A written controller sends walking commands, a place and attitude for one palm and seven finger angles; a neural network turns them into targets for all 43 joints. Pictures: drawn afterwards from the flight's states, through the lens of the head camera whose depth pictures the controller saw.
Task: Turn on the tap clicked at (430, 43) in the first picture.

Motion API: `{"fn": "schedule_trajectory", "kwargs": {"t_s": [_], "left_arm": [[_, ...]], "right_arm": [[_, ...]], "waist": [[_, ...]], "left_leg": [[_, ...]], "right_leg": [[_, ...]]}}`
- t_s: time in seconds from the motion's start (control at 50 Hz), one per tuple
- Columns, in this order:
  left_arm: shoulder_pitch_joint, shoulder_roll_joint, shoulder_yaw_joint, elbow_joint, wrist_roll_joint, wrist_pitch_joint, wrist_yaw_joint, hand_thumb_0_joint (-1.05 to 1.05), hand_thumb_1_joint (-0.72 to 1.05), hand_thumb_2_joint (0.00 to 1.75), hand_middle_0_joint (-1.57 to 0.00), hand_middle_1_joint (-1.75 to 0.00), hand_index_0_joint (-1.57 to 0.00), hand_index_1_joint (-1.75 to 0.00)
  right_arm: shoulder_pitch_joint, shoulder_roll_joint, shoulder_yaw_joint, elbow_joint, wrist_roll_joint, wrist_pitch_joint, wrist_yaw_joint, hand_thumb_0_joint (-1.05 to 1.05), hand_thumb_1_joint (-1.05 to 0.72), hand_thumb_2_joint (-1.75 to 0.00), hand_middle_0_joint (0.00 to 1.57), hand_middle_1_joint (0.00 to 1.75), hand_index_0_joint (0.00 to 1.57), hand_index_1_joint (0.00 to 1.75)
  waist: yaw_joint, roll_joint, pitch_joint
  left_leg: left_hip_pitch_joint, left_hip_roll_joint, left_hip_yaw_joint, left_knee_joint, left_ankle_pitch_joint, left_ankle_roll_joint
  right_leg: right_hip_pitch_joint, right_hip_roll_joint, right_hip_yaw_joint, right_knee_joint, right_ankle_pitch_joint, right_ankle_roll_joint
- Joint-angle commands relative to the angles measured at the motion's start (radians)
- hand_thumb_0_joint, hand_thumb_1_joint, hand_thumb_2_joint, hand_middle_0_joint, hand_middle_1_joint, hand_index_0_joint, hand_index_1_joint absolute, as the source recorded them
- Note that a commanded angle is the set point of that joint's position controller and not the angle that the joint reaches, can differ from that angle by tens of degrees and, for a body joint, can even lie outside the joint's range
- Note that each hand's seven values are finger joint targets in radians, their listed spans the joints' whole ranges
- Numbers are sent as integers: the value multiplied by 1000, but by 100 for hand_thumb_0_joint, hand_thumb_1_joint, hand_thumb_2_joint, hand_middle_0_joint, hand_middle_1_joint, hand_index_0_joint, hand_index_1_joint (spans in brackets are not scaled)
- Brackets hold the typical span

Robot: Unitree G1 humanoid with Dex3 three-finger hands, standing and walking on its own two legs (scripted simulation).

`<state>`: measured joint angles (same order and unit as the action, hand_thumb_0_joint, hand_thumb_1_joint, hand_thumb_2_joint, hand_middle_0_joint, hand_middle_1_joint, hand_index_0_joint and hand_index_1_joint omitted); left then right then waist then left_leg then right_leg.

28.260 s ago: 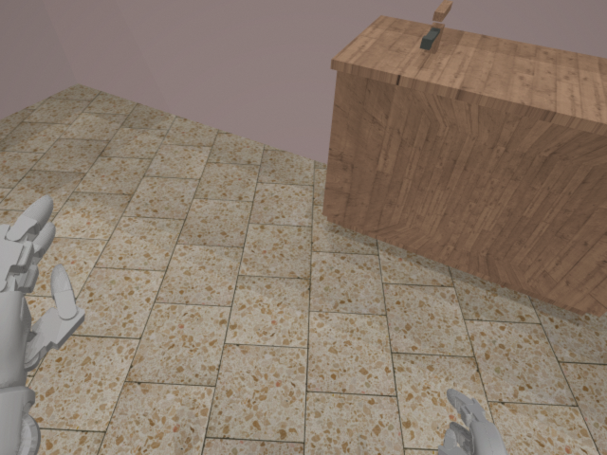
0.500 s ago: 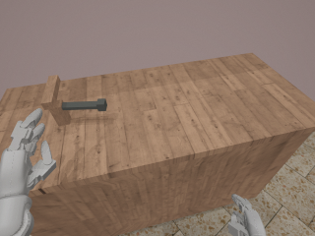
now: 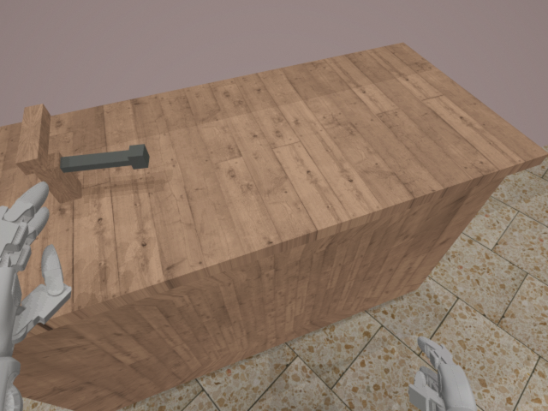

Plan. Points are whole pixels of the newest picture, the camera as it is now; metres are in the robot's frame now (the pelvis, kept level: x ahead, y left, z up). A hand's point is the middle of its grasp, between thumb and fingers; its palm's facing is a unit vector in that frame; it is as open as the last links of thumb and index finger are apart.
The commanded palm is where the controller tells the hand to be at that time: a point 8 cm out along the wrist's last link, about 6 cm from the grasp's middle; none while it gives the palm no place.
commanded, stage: step back with the hand held close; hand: left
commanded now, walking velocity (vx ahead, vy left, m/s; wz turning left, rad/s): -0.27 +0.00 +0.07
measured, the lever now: (138, 156) +0.47 +0.26 +0.09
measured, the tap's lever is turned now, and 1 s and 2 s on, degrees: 78 78 78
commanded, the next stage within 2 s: stop stepping back and stand still in 1.16 s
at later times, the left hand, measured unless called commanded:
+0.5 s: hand (16, 338) +0.16 +0.25 +0.16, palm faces +0.45 -0.77 -0.45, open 7.4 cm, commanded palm +0.11 +0.29 +0.18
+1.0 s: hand (32, 388) +0.12 +0.22 +0.16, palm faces +0.39 -0.85 -0.35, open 7.5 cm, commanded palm +0.06 +0.26 +0.18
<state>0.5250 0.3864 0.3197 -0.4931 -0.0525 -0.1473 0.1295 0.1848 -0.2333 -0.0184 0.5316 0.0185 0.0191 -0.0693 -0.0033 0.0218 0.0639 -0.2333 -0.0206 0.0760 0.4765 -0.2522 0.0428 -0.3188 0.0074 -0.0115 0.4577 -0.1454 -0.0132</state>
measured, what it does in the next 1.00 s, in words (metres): walks backwards: right foot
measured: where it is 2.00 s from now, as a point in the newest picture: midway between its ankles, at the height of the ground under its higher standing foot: outside the picture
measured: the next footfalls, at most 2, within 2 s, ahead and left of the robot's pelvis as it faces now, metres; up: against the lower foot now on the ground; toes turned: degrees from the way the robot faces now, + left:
right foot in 1.00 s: -0.11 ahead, -0.15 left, +0.00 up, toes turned +1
left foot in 1.24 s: -0.13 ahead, +0.08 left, +0.00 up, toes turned +1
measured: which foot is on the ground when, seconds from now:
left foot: down 0.00-1.00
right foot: down 0.00-0.70, up 0.72-0.98, down 1.00-1.00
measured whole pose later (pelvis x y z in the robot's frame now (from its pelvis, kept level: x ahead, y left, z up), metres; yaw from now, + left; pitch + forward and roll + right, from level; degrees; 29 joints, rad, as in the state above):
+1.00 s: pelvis -0.11 -0.02 +0.00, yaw -1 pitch +3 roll -1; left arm 0.42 0.33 0.31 -0.53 -0.05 -0.12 0.16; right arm 0.13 -0.14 0.03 0.61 -0.01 -0.11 -0.05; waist 0.04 0.01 0.04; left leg -0.42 0.07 0.10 0.44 -0.06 0.01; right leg -0.22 0.00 0.03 0.50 -0.30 0.02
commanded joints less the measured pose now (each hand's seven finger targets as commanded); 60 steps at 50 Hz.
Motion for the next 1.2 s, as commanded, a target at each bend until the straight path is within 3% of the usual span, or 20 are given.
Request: {"fn": "schedule_trajectory", "kwargs": {"t_s": [0.0,0.1,0.2,0.32,0.42,0.46,0.52,0.58,0.64,0.7,0.72,0.76,0.82,0.88,0.96,1.0,1.02,1.04,1.08,1.18], "left_arm": [[-15,153,145,-208,2,-67,38,0,90,90,-20,-30,-20,-30],[-54,143,129,-210,13,-70,47,0,90,90,-20,-30,-20,-30],[-75,149,133,-226,21,-81,59,0,90,90,-20,-30,-20,-30],[-91,149,160,-243,41,-95,64,0,90,90,-20,-30,-20,-30],[-103,142,167,-223,43,-96,51,0,90,90,-20,-30,-20,-30],[-119,123,138,-224,38,-92,46,0,90,90,-20,-30,-20,-30],[-130,160,144,-265,24,-90,50,0,90,90,-20,-30,-20,-30],[-54,165,148,-297,19,-95,56,0,90,90,-20,-30,-20,-30],[36,176,186,-318,16,-109,61,0,90,90,-20,-30,-20,-30],[-7,183,244,-329,40,-125,67,0,90,90,-20,-30,-20,-30],[-56,193,235,-344,30,-114,69,0,90,90,-20,-30,-20,-30],[-48,138,184,-287,11,-101,65,0,90,90,-20,-30,-20,-30],[-119,63,74,-274,9,-76,51,0,90,90,-20,-30,-20,-30],[-167,56,29,-243,13,-43,42,0,90,90,-20,-30,-20,-30],[-130,138,107,-313,9,-62,25,0,90,90,-20,-30,-20,-30],[-90,197,160,-329,-4,-93,19,0,90,90,-20,-30,-20,-30],[-71,211,172,-348,-9,-97,24,0,90,90,-20,-30,-20,-30],[-19,230,198,-337,-6,-101,25,0,90,90,-20,-30,-20,-30],[58,174,176,-272,2,-86,15,0,90,90,-20,-30,-20,-30],[28,150,155,-217,2,-96,34,0,90,90,-20,-30,-20,-30]], "right_arm": [[-91,-109,-40,-163,2,-58,-5,0,-90,-90,20,30,20,30],[-76,-116,-37,-155,3,-72,-7,0,-90,-90,20,30,20,30],[-64,-113,-33,-147,4,-90,-7,0,-90,-90,20,30,20,30],[-75,-124,-34,-154,4,-109,-12,0,-90,-90,20,30,20,30],[-79,-119,-39,-145,-5,-109,-8,0,-90,-90,20,30,20,30],[-70,-106,-39,-137,-2,-104,-2,0,-90,-90,20,30,20,30],[-41,-89,-48,-112,-9,-97,11,0,-90,-90,20,30,20,30],[-47,-69,-40,-106,-4,-93,30,0,-90,-90,20,30,20,30],[-74,-79,-42,-120,-3,-84,19,0,-90,-90,20,30,20,30],[-90,-110,-50,-140,-16,-117,-2,0,-90,-90,20,30,20,30],[-78,-87,-56,-125,-21,-128,-8,0,-90,-90,20,30,20,30],[-55,-80,-60,-83,-23,-163,-6,0,-90,-90,20,30,20,30],[-67,-78,-41,-51,-23,-191,-1,0,-90,-90,20,30,20,30],[-89,-86,-28,-37,-22,-191,7,0,-90,-90,20,30,20,30],[-133,-90,-25,-74,-23,-169,7,0,-90,-90,20,30,20,30],[-135,-56,-19,-98,-21,-146,6,0,-90,-90,20,30,20,30],[-90,-37,-40,-94,-3,-137,7,0,-90,-90,20,30,20,30],[-105,-47,-47,-111,6,-132,4,0,-90,-90,20,30,20,30],[-109,-8,-21,-117,-7,-106,11,0,-90,-90,20,30,20,30],[-68,-59,-33,-105,-10,-74,-18,0,-90,-90,20,30,20,30]], "waist": [[19,17,-183],[9,-5,-130],[4,-30,-123],[12,103,-147],[13,75,-124],[8,-26,-112],[-10,-165,-150],[-20,-154,-240],[-12,26,-229],[-6,280,-183],[-9,235,-169],[10,87,-198],[11,181,-220],[15,166,-230],[40,136,-239],[27,-46,-242],[26,-257,-321],[36,-276,-278],[13,-188,-259],[-19,-109,-243]], "left_leg": [[-87,154,-163,-83,94,10],[-181,138,-181,-89,-197,23],[-204,126,-188,-54,-299,29],[-388,206,-275,-205,-363,64],[-444,220,-264,-161,-289,74],[-393,172,-216,-60,-276,52],[-208,65,-139,175,-245,-9],[-84,54,-134,245,-133,-23],[-129,158,-237,9,-46,20],[-515,381,-409,-341,-411,121],[-383,387,-428,-310,-186,127],[-11,354,-318,-166,244,102],[168,331,-228,-146,450,71],[171,315,-221,-163,410,55],[90,239,-152,-99,220,2],[9,129,-29,50,43,-57],[-16,52,11,219,-42,-88],[-131,22,-41,392,-176,-79],[-277,48,-108,447,-216,-74],[-89,63,-68,-43,110,-67]], "right_leg": [[138,-105,117,7,149,2],[82,-113,155,-41,-66,-6],[29,-129,176,-80,-209,-13],[234,-39,74,138,-46,25],[247,-42,103,219,39,22],[165,-92,176,127,46,-2],[-15,-264,385,-134,-53,-99],[-13,-329,319,-123,89,-131],[-9,-168,175,37,28,-36],[215,41,38,516,-182,46],[69,40,72,602,-251,39],[-187,11,75,552,-345,33],[-183,-8,46,375,-339,39],[-84,7,36,167,-264,37],[45,4,19,-138,-17,29],[40,-145,145,-152,262,-29],[78,-255,209,-159,409,-71],[58,-315,261,-147,541,-115],[181,-322,239,-65,713,-146],[210,-207,152,37,628,-56]]}}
